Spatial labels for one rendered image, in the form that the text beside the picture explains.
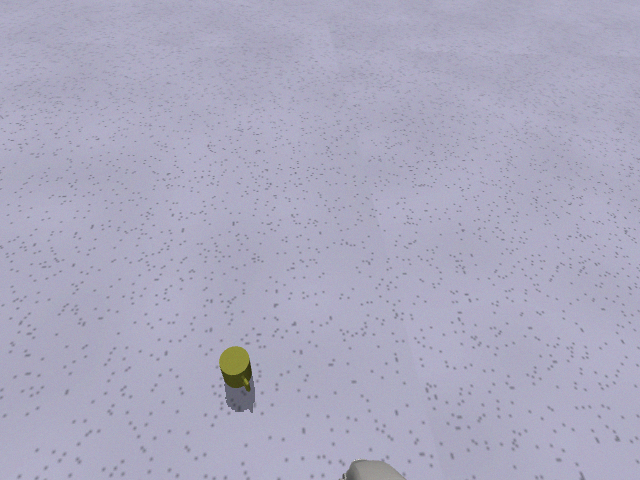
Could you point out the mug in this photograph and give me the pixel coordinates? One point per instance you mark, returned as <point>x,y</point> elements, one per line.
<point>235,366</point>

